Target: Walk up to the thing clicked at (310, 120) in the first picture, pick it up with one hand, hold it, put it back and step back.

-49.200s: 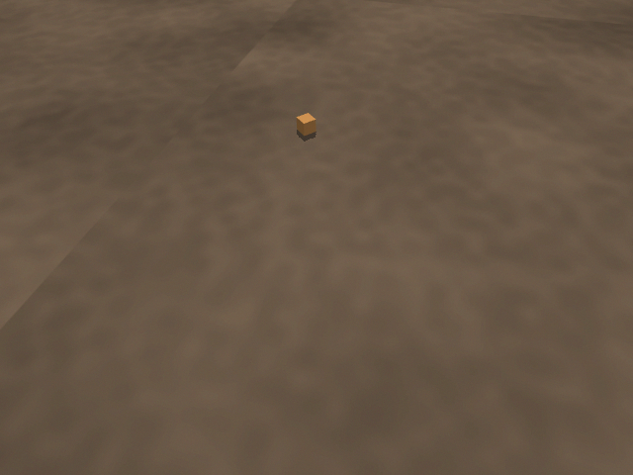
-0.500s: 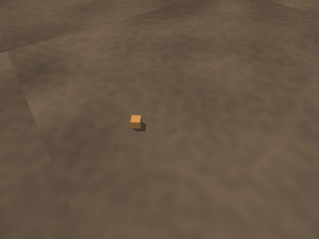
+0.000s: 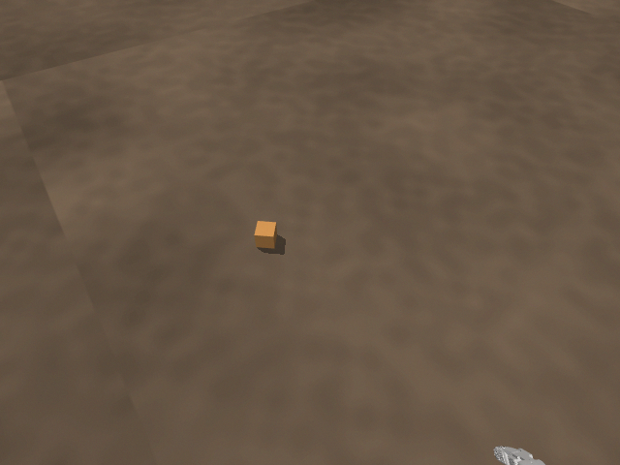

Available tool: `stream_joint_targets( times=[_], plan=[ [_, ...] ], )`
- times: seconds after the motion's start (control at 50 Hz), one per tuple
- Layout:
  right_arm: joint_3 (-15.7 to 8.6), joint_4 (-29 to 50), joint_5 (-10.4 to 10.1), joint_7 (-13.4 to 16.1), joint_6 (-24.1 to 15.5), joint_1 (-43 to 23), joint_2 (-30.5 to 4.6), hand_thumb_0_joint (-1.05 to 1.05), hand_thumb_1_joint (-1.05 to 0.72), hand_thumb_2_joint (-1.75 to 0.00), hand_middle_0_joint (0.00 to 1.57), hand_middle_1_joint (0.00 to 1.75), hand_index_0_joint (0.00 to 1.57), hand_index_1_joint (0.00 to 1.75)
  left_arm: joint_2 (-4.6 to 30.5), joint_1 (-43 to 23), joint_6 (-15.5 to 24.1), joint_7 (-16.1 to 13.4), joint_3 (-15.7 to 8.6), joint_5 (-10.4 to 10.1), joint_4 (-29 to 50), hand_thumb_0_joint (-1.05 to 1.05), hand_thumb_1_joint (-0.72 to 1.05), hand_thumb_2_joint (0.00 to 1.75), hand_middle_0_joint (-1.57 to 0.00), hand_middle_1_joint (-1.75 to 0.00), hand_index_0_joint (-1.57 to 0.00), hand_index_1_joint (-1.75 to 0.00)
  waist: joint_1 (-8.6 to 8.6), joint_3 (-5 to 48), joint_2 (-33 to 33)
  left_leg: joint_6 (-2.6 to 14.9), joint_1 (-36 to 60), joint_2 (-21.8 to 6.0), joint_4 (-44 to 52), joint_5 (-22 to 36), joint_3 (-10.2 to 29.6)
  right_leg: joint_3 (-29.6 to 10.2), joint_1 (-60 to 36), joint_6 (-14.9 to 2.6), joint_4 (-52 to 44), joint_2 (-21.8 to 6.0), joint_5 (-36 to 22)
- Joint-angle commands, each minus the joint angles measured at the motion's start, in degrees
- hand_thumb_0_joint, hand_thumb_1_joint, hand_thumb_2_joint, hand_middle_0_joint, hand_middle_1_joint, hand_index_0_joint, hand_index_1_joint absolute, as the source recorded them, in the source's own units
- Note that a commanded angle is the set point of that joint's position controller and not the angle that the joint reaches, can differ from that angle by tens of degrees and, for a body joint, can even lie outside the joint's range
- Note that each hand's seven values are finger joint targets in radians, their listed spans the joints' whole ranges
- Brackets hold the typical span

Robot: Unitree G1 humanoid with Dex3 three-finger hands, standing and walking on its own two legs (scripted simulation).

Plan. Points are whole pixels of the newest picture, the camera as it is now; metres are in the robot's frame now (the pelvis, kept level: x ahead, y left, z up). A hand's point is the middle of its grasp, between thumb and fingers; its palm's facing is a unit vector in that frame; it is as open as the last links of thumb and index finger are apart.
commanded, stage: step back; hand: left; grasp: from above
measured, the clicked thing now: (266, 234) +1.06 +0.19 -0.73
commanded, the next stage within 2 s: stand in 0.08 s
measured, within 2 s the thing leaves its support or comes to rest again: neither
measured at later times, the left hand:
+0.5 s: hand out of the picture +0.08 +0.25 -0.14, palm faces -0.02 -0.94 -0.33, open 7.4 cm
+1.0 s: hand out of the picture +0.05 +0.25 -0.15, palm faces -0.03 -0.94 -0.34, open 7.4 cm
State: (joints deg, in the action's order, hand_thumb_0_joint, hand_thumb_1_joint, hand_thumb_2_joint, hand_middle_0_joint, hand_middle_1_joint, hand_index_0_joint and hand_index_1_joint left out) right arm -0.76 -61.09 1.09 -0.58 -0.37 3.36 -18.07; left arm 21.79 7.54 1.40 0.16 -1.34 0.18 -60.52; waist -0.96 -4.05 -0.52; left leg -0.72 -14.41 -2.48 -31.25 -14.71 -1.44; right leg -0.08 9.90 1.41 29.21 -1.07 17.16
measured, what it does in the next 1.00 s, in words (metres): stands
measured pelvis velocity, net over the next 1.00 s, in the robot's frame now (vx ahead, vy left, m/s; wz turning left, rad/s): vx -0.01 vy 0.00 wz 0.01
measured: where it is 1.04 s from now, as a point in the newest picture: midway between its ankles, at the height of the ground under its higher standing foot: outside the picture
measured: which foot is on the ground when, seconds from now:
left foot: down 0.00-1.00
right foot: down 0.00-1.00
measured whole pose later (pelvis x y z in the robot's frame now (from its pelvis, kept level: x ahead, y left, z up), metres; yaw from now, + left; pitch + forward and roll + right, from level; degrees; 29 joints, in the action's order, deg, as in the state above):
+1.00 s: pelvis -0.01 +0.00 +0.01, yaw +0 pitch -3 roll +0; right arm 0.0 -66.0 0.7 -1.1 -0.2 6.5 -19.8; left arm 20.4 7.5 0.9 0.9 0.2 0.5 -65.2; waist 0.5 -3.0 0.2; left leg -0.9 -9.4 -1.9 -19.7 -7.6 -1.3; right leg 0.3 5.4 1.5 19.1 -1.4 10.9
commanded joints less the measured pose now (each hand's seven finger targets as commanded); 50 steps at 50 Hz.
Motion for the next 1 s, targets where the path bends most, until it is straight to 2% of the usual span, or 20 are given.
stream_joint_targets(
  times=[0.0, 0.04, 0.06, 0.1, 0.12, 0.2, 0.24, 0.3, 0.44, 0.46, 0.5, 0.54, 0.58, 0.64, 0.74, 0.76, 0.84, 0.9, 0.94, 0.98],
  plan=[
    [-3.20, 2.22, -0.53, 1.15, -1.50, -2.82, -13.65, 0.00, -0.90, -0.90, 0.20, 0.30, 0.20, 0.30, 11.46, -1.71, 1.26, -1.28, -2.65, 0.05, 2.11, 0.00, 0.90, 0.90, -0.20, -0.30, -0.20, -0.30, 0.41, 9.80, 1.99, 3.20, 6.93, -5.74, 5.29, 21.23, 4.60, -4.46, -3.45, -3.11, -3.94, -5.22, -21.87],
    [-3.14, 1.98, -0.52, 1.21, -1.33, -4.05, -13.32, 0.00, -0.90, -0.90, 0.20, 0.30, 0.20, 0.30, 11.35, -2.41, 1.04, -1.29, -2.47, 0.14, 1.73, 0.00, 0.90, 0.90, -0.20, -0.30, -0.20, -0.30, 0.34, 8.73, 1.52, 3.06, 7.25, -5.71, 6.33, 20.39, 4.14, -4.65, -2.38, -2.84, -4.80, -5.16, -21.44],
    [-2.61, 1.77, -0.83, 0.92, -1.65, -2.15, -13.74, 0.00, -0.90, -0.90, 0.20, 0.30, 0.20, 0.30, 9.99, -2.74, 1.03, -0.94, -1.54, -0.26, 1.00, 0.00, 0.90, 0.90, -0.20, -0.30, -0.20, -0.30, 1.14, 9.08, 1.97, 2.98, 8.52, -5.91, 8.59, 22.02, 6.08, -4.39, -3.62, -2.33, -5.99, -5.47, -21.07],
    [-2.80, 1.38, -0.69, 0.90, -1.88, -3.57, -14.40, 0.00, -0.90, -0.90, 0.20, 0.30, 0.20, 0.30, 9.80, -2.92, 0.91, -0.91, -1.45, -0.24, 0.68, 0.00, 0.90, 0.90, -0.20, -0.30, -0.20, -0.30, 0.43, 8.89, 2.24, 2.83, 9.73, -6.23, 9.19, 24.27, 6.08, -3.95, -4.09, -1.75, -7.14, -5.41, -21.08],
    [-2.59, 1.38, -0.74, 0.86, -1.84, -4.11, -13.83, 0.00, -0.90, -0.90, 0.20, 0.30, 0.20, 0.30, 9.84, -3.37, 0.80, -0.85, -1.30, -0.17, 0.28, 0.00, 0.90, 0.90, -0.20, -0.30, -0.20, -0.30, 0.56, 7.79, 1.61, 2.72, 9.92, -6.11, 9.99, 22.16, 6.03, -3.96, -3.40, -1.67, -8.29, -5.34, -18.94],
    [-2.49, 1.06, -0.70, 0.70, -1.88, -4.78, -13.50, 0.00, -0.90, -0.90, 0.20, 0.30, 0.20, 0.30, 10.31, -4.74, 0.86, -0.77, -1.39, 0.10, -0.22, 0.00, 0.90, 0.90, -0.20, -0.30, -0.20, -0.30, 0.56, 8.05, 1.32, 2.15, 10.73, -5.87, 11.70, 20.57, 5.58, -4.01, -4.83, -1.69, -10.33, -6.13, -18.85],
    [-2.30, 0.77, -0.71, 0.68, -1.85, -4.44, -13.24, 0.00, -0.90, -0.90, 0.20, 0.30, 0.20, 0.30, 10.36, -5.11, 0.80, -0.69, -1.32, 0.17, -0.65, 0.00, 0.90, 0.90, -0.20, -0.30, -0.20, -0.30, 0.77, 7.13, 0.69, 1.93, 10.54, -5.74, 12.75, 17.85, 5.34, -4.29, -4.43, -1.58, -11.47, -6.09, -16.60],
    [-2.37, 0.55, -0.72, 0.57, -1.94, -4.54, -13.62, 0.00, -0.90, -0.90, 0.20, 0.30, 0.20, 0.30, 10.34, -5.53, 1.02, -0.66, -1.35, 0.19, -0.77, 0.00, 0.90, 0.90, -0.20, -0.30, -0.20, -0.30, 0.75, 7.36, 1.19, 1.80, 10.09, -5.68, 13.22, 18.36, 5.18, -4.16, -6.06, -1.52, -12.09, -6.47, -17.88],
    [-2.10, -0.05, -0.60, 0.45, -1.78, -3.55, -13.39, 0.00, -0.90, -0.90, 0.20, 0.30, 0.20, 0.30, 10.84, -5.48, 0.84, -0.43, -1.43, 0.39, -1.40, 0.00, 0.90, 0.90, -0.20, -0.30, -0.20, -0.30, 0.99, 4.91, 1.02, 1.29, 8.45, -5.13, 15.76, 9.94, 5.30, -4.50, -3.78, -1.84, -14.18, -6.34, -10.60],
    [-2.17, -0.38, -0.64, 0.48, -1.74, -3.04, -14.05, 0.00, -0.90, -0.90, 0.20, 0.30, 0.20, 0.30, 10.52, -5.40, 0.77, -0.37, -1.34, 0.36, -1.58, 0.00, 0.90, 0.90, -0.20, -0.30, -0.20, -0.30, 1.16, 4.05, 1.58, 1.27, 7.56, -5.23, 16.44, 7.09, 5.74, -4.55, -3.74, -1.81, -14.50, -6.22, -9.17],
    [-2.12, -0.35, -0.55, 0.41, -1.68, -3.57, -13.68, 0.00, -0.90, -0.90, 0.20, 0.30, 0.20, 0.30, 10.64, -4.98, 0.75, -0.31, -1.27, 0.40, -1.70, 0.00, 0.90, 0.90, -0.20, -0.30, -0.20, -0.30, 0.90, 4.34, 1.36, 1.24, 8.52, -5.18, 16.36, 6.20, 5.83, -4.62, -2.38, -1.95, -14.71, -6.28, -7.70],
    [-2.14, -0.50, -0.64, 0.35, -1.66, -2.58, -13.84, 0.00, -0.90, -0.90, 0.20, 0.30, 0.20, 0.30, 10.72, -5.54, 0.92, -0.38, -1.25, 0.41, -1.63, 0.00, 0.90, 0.90, -0.20, -0.30, -0.20, -0.30, 1.37, 4.92, 0.38, 1.44, 8.17, -5.39, 15.93, 7.89, 6.00, -4.74, -3.46, -1.87, -14.82, -6.49, -8.90],
    [-2.11, -0.81, -0.58, 0.38, -1.57, -2.22, -13.79, 0.00, -0.90, -0.90, 0.20, 0.30, 0.20, 0.30, 10.71, -4.97, 0.82, -0.32, -1.19, 0.31, -1.73, 0.00, 0.90, 0.90, -0.20, -0.30, -0.20, -0.30, 1.33, 3.71, 0.22, 1.14, 8.14, -4.97, 16.06, 5.54, 5.90, -4.96, -1.62, -1.93, -15.48, -6.29, -6.20],
    [-2.00, -1.01, -0.53, 0.30, -1.54, -1.36, -13.99, 0.00, -0.90, -0.90, 0.20, 0.30, 0.20, 0.30, 10.72, -4.10, 0.75, -0.23, -1.17, 0.38, -1.73, 0.00, 0.90, 0.90, -0.20, -0.30, -0.20, -0.30, 1.32, 3.66, 1.09, 1.31, 7.50, -5.19, 16.52, 3.78, 6.22, -4.87, -1.49, -2.05, -15.23, -6.25, -6.02],
    [-2.02, -1.00, -0.47, 0.33, -1.32, -0.85, -14.16, 0.00, -0.90, -0.90, 0.20, 0.30, 0.20, 0.30, 10.71, -3.84, 0.78, -0.32, -1.01, 0.48, -1.65, 0.00, 0.90, 0.90, -0.20, -0.30, -0.20, -0.30, 1.54, 4.17, 0.60, 1.66, 7.54, -5.15, 15.50, 5.09, 6.06, -5.07, -1.51, -2.00, -15.46, -6.43, -6.68],
    [-1.80, -1.38, -0.47, 0.29, -1.31, -0.02, -13.73, 0.00, -0.90, -0.90, 0.20, 0.30, 0.20, 0.30, 10.93, -3.97, 0.71, -0.30, -1.03, 0.33, -1.68, 0.00, 0.90, 0.90, -0.20, -0.30, -0.20, -0.30, 1.75, 2.70, 0.32, 1.31, 6.23, -4.91, 16.55, 3.02, 6.33, -4.94, -0.90, -1.94, -15.46, -6.17, -4.24],
    [-1.71, -1.29, -0.50, 0.28, -1.41, 0.11, -13.89, 0.00, -0.90, -0.90, 0.20, 0.30, 0.20, 0.30, 10.91, -3.26, 0.70, -0.21, -0.97, 0.34, -1.58, 0.00, 0.90, 0.90, -0.20, -0.30, -0.20, -0.30, 1.58, 2.82, 0.84, 1.41, 6.06, -5.03, 16.61, 2.99, 6.60, -4.80, -0.77, -2.07, -15.05, -6.00, -4.76],
    [-1.66, -1.06, -0.54, 0.29, -1.38, -0.24, -14.05, 0.00, -0.90, -0.90, 0.20, 0.30, 0.20, 0.30, 10.82, -2.78, 0.82, -0.25, -0.80, 0.41, -1.36, 0.00, 0.90, 0.90, -0.20, -0.30, -0.20, -0.30, 1.42, 3.88, 0.43, 1.60, 7.23, -5.11, 15.63, 4.67, 6.35, -4.95, -0.72, -2.02, -15.10, -6.32, -5.66],
    [-1.58, -1.14, -0.52, 0.33, -1.47, 0.10, -14.12, 0.00, -0.90, -0.90, 0.20, 0.30, 0.20, 0.30, 10.99, -2.97, 0.88, -0.29, -0.87, 0.40, -1.22, 0.00, 0.90, 0.90, -0.20, -0.30, -0.20, -0.30, 1.53, 5.27, 0.48, 1.81, 7.99, -5.39, 14.85, 8.08, 6.14, -5.15, -2.01, -2.01, -14.61, -6.61, -8.67],
    [-1.55, -1.24, -0.53, 0.43, -1.40, -0.15, -14.10, 0.00, -0.90, -0.90, 0.20, 0.30, 0.20, 0.30, 10.84, -2.61, 0.64, -0.26, -0.75, 0.28, -1.39, 0.00, 0.90, 0.90, -0.20, -0.30, -0.20, -0.30, 1.49, 3.51, 0.73, 1.46, 7.34, -5.07, 15.53, 5.93, 6.10, -4.96, -0.52, -2.07, -14.83, -6.19, -6.11]
  ],
)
